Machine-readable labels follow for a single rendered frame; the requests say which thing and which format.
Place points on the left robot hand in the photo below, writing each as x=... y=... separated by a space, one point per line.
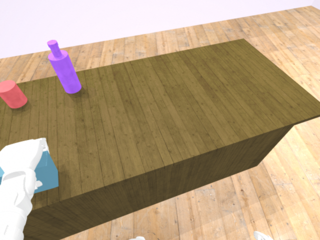
x=24 y=154

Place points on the robot left forearm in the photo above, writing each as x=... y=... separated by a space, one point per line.
x=16 y=191

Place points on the table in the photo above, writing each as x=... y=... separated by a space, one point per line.
x=144 y=131

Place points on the sponge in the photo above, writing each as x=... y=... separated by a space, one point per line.
x=45 y=172

